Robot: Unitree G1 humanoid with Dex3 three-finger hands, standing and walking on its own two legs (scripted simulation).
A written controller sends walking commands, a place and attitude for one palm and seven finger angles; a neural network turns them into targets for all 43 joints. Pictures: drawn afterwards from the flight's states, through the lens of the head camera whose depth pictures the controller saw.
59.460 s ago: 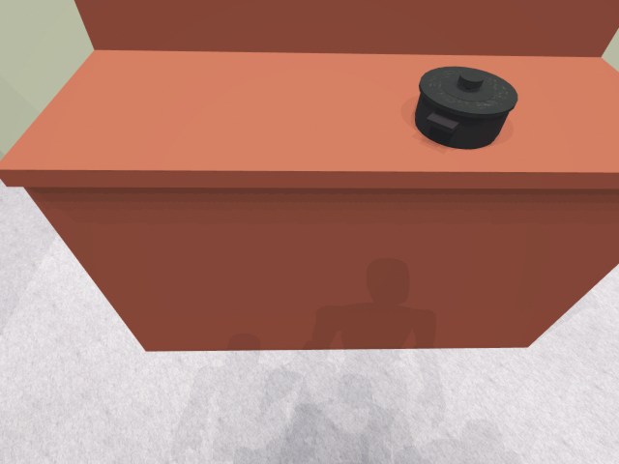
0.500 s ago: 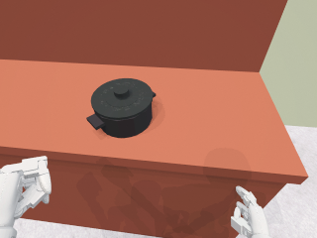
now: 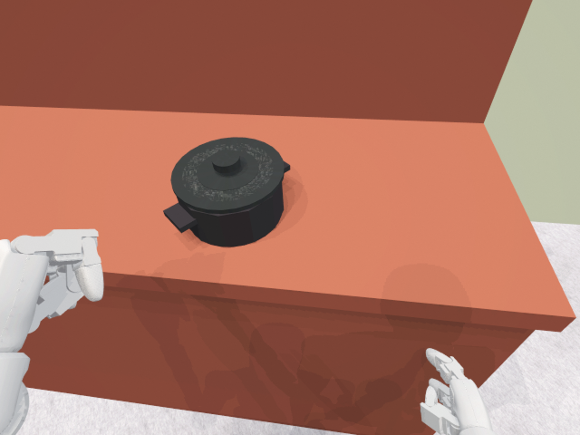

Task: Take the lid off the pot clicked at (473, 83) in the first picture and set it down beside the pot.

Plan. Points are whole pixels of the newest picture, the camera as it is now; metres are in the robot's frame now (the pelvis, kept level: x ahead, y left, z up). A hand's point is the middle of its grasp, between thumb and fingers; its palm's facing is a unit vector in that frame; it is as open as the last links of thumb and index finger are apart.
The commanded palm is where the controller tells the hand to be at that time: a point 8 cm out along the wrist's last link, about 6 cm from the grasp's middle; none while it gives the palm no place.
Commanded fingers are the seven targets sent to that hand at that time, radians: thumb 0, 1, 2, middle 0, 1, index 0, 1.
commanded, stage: reach forward and open the fingers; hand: left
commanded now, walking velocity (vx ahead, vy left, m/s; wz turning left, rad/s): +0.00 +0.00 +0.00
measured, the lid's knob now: (226, 161) +0.46 +0.17 +0.15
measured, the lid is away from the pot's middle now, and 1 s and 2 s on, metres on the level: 0.01 0.01 0.01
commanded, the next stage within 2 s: move the open hand above the knob in 1.00 s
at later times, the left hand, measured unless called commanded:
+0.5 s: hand (58, 278) +0.20 +0.28 +0.18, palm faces -0.09 -0.01 -1.00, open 5.2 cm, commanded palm +0.18 +0.26 +0.26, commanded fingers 0.00 -0.14 1.55 -0.98 -0.40 -0.98 -0.40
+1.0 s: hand (63, 244) +0.23 +0.28 +0.20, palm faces -0.04 -0.01 -1.00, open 10.1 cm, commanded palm +0.20 +0.27 +0.28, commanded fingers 0.00 -0.42 1.69 -0.86 -0.08 -0.86 -0.08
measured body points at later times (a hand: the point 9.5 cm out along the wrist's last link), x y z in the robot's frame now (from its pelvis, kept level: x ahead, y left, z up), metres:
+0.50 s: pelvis -0.04 +0.01 +0.00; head -0.04 -0.04 +0.45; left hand +0.20 +0.27 +0.24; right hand +0.20 -0.18 -0.09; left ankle +0.03 +0.12 -0.74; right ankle -0.04 -0.11 -0.74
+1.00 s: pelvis -0.07 +0.02 -0.01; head -0.08 -0.02 +0.44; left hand +0.23 +0.28 +0.26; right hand +0.16 -0.18 -0.09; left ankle +0.03 +0.12 -0.74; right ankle -0.04 -0.11 -0.74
